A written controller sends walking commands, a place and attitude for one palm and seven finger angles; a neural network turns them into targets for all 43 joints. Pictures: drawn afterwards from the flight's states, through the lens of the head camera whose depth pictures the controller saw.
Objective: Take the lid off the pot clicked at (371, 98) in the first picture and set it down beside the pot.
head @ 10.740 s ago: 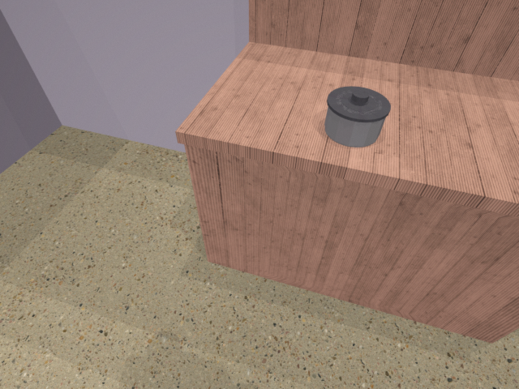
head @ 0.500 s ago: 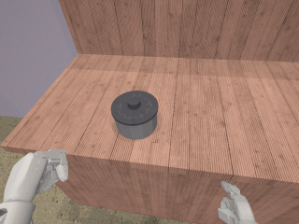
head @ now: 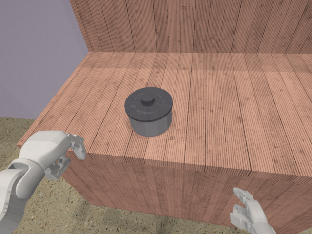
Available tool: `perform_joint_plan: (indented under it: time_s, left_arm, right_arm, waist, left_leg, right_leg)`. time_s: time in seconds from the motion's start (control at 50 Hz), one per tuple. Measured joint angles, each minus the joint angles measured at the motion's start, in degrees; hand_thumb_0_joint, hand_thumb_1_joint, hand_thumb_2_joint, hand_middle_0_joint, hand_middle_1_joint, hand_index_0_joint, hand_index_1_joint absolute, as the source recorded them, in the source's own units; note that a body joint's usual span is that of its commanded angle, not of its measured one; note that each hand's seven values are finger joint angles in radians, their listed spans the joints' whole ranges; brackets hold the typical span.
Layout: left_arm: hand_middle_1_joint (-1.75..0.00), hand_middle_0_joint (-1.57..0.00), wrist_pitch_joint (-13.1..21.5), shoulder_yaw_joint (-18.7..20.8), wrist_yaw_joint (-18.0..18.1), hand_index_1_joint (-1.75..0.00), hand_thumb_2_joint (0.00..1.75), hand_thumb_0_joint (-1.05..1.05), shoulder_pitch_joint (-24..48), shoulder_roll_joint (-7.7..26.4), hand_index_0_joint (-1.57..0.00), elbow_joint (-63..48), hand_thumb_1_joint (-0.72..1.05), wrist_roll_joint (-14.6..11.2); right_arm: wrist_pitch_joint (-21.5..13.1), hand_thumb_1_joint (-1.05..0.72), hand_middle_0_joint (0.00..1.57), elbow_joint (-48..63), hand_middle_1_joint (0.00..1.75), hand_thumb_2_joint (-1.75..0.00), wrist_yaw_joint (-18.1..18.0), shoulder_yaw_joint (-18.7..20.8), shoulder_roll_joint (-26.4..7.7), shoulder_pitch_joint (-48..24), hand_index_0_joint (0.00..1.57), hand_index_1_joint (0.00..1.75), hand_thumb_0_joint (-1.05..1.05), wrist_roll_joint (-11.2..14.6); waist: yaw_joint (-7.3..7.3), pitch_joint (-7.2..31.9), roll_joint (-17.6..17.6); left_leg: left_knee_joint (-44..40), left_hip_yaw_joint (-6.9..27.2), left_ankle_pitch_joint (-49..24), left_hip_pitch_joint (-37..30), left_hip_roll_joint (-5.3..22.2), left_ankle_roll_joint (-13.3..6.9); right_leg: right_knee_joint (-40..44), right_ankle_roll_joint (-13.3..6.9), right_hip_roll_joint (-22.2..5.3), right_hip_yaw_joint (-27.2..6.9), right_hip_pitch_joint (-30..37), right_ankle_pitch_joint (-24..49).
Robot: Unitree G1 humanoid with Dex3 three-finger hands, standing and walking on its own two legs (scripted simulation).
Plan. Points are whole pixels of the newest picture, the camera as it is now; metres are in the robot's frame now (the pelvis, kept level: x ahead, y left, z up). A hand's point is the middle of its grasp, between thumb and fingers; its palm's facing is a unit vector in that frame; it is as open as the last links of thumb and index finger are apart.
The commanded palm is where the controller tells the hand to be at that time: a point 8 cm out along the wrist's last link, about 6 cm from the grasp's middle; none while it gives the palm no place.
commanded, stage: reach forward and open the fingers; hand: left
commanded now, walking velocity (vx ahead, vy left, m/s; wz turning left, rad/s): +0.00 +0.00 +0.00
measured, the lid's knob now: (147, 98) +0.50 +0.09 +0.07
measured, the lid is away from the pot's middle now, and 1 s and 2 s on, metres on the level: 0.00 0.00 0.00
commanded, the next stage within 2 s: move the open hand above the knob in 0.48 s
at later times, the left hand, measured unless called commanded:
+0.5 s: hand (60, 136) +0.29 +0.26 +0.13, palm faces -0.14 +0.02 -0.99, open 10.1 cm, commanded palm +0.27 +0.26 +0.19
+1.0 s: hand (96, 125) +0.34 +0.20 +0.11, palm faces -0.24 -0.03 -0.97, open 10.2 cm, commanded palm +0.33 +0.20 +0.20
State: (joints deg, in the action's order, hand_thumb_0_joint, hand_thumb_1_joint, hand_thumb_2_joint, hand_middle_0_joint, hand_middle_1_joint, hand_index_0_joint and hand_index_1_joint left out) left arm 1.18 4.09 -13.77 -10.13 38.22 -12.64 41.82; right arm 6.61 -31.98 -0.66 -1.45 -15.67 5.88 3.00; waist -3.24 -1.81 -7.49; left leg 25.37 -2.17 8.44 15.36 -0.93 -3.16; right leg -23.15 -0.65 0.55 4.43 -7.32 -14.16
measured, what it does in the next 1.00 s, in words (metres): stands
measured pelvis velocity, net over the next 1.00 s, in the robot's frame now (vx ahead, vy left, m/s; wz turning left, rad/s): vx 0.01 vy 0.01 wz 0.01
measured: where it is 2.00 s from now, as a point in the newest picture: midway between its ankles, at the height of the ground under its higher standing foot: outside the picture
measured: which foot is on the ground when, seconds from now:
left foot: down 0.00-1.00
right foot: down 0.00-1.00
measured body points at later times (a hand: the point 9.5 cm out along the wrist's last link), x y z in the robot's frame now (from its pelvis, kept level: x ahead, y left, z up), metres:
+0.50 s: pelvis -0.01 +0.02 +0.00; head +0.01 -0.02 +0.45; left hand +0.29 +0.26 +0.19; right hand +0.21 -0.20 -0.10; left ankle +0.06 +0.08 -0.74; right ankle -0.02 -0.11 -0.74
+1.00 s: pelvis +0.01 +0.01 +0.00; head +0.03 -0.04 +0.45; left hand +0.35 +0.20 +0.17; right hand +0.21 -0.21 -0.11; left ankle +0.06 +0.08 -0.74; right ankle -0.02 -0.11 -0.74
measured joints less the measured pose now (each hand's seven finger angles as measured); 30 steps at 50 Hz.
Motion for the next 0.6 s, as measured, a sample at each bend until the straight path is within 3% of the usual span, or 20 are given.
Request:
perform_joint_plan:
  time_s: [0.1, 0.2, 0.3, 0.38, 0.48, 0.54, 0.6]
  left_arm:
    - [-0.53, -0.97, -1.0, -2.7, -0.6, -0.52, 1.25, 0.0, 3.5, -1.7, -0.98, 0.1, 0.06, 1.3]
    - [-0.35, -0.92, 0.6, -3.6, -0.1, -0.34, 1.3, 0.0, 7.3, 0.6, -0.92, 2.0, -0.08, 2.6]
    - [-0.21, -0.87, -3.4, -2.5, -0.4, -0.2, 1.35, 0.0, 11.1, -1.0, -0.87, 5.0, -0.2, 1.1]
    - [-0.14, -0.85, -4.1, -5.0, -2.2, -0.13, 1.38, 0.0, 10.9, -2.2, -0.85, 3.8, -0.26, 1.9]
    - [-0.11, -0.84, -1.3, -5.7, -2.7, -0.1, 1.41, 0.0, 15.5, 1.4, -0.84, 6.2, -0.29, 3.2]
    - [-0.1, -0.84, -2.8, -3.6, -2.6, -0.09, 1.42, 0.0, 18.0, 1.5, -0.84, 7.8, -0.3, 1.8]
    - [-0.09, -0.83, -5.7, -3.5, -3.2, -0.08, 1.42, 0.0, 18.8, -0.6, -0.84, 8.2, -0.31, 1.2]
  right_arm:
    - [-0.2, -0.9, 0.2, -0.3, 0.3, -0.9, 0.9, 0.4, -0.3, 0.6, 0.2, 0.3, 0.01, -0.2]
    - [0.1, -0.9, 0.2, -1.6, 0.3, -0.9, 0.9, -0.1, 0.1, 0.4, 0.2, 0.3, 0.01, -0.2]
    - [0.3, -0.9, 0.19, -0.9, 0.3, -0.9, 2.0, 0.1, 0.0, 0.6, 0.2, 0.3, 0.02, 0.2]
    - [0.1, -0.9, 0.2, -0.5, 0.3, -0.9, 2.2, 0.0, -0.2, 0.4, 0.2, 0.3, 0.02, 0.1]
    - [-0.4, -0.9, 0.2, -1.3, 0.3, -0.9, 1.1, -0.5, 0.0, -0.6, 0.2, 0.3, 0.01, 0.0]
    - [-0.3, -0.9, 0.19, -0.7, 0.3, -0.9, 1.5, -0.3, 0.0, -0.4, 0.2, 0.3, 0.01, 0.2]
    - [0.2, -0.9, 0.19, 0.0, 0.3, -0.9, 2.3, 0.0, -0.5, -0.1, 0.2, 0.3, 0.01, 0.5]
  waist:
    - [-0.19, -0.8, -0.1]
    - [-0.19, -0.7, 0.1]
    - [-0.11, -0.6, -0.1]
    - [0.07, -0.3, -0.3]
    - [-0.07, -0.6, 0.5]
    - [-0.16, -0.4, 0.6]
    - [-0.19, 0.0, 0.3]
  left_leg:
    - [-1.2, -0.4, -1.1, 0.0, -0.5, -0.6]
    - [-1.3, -0.7, -1.2, -0.1, -0.9, -0.9]
    - [-1.7, -0.8, -1.5, 0.1, -1.3, -1.2]
    - [-1.8, -0.9, -1.4, 0.0, -1.6, -1.5]
    - [-1.1, -0.5, -1.1, 0.2, -1.6, -1.5]
    - [-1.2, -0.4, -1.1, 0.3, -1.6, -1.4]
    - [-1.3, -0.3, -1.2, 0.7, -1.7, -1.4]
  right_leg:
    - [0.2, 0.5, -0.6, -0.4, -0.5, 0.7]
    - [-0.2, 0.8, -1.0, -0.6, -0.7, 0.6]
    - [-0.3, 1.1, -1.4, -0.6, -1.0, 0.6]
    - [-0.2, 1.4, -1.6, -0.7, -0.9, 0.6]
    - [-0.8, 1.2, -1.6, -0.4, -1.0, 0.2]
    - [-0.6, 1.2, -1.6, -0.2, -1.0, 0.3]
    - [-0.5, 1.3, -1.7, -0.1, -1.4, 0.3]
